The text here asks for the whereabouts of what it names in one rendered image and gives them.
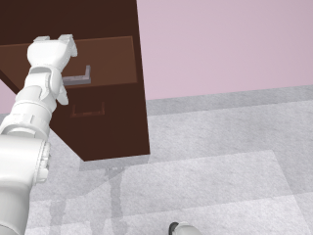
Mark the left robot forearm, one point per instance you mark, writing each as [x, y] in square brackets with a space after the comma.
[35, 103]

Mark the drawer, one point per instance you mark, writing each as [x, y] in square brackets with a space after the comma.
[111, 61]

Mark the right robot thigh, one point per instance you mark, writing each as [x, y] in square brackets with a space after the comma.
[186, 230]

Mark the handle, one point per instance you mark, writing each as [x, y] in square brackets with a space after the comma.
[78, 79]
[99, 114]

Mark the robot right shin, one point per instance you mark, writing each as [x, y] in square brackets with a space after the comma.
[181, 224]

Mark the robot left upper arm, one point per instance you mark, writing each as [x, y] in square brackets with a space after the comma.
[24, 161]

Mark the left robot hand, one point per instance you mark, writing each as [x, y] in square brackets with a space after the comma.
[55, 53]

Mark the cabinet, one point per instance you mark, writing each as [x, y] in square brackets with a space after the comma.
[124, 131]

